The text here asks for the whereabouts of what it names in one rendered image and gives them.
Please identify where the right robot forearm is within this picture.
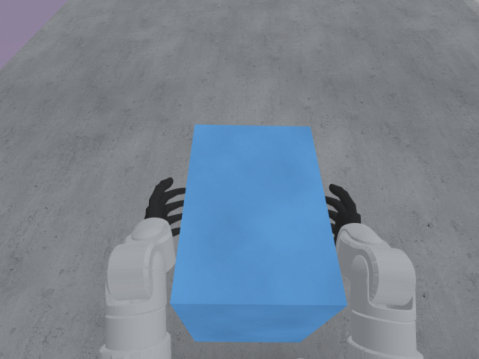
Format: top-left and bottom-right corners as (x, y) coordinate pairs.
(335, 223), (424, 359)

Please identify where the left robot hand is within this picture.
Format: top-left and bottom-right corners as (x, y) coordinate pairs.
(144, 177), (186, 236)

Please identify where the carton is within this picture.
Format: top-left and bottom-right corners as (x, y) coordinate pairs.
(170, 124), (347, 343)

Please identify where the left robot forearm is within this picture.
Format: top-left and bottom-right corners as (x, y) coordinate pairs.
(99, 218), (176, 359)

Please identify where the right robot hand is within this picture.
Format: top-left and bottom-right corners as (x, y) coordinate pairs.
(325, 184), (361, 245)

